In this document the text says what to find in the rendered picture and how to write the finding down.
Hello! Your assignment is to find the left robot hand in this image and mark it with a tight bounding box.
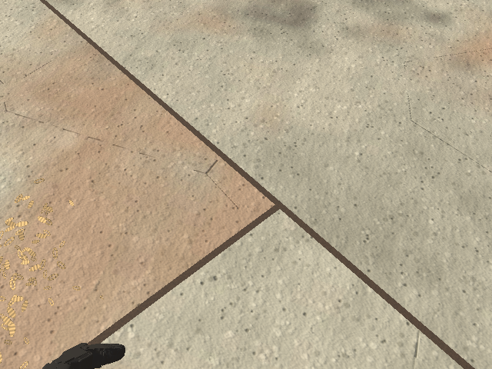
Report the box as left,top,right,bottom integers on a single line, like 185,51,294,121
42,343,125,369

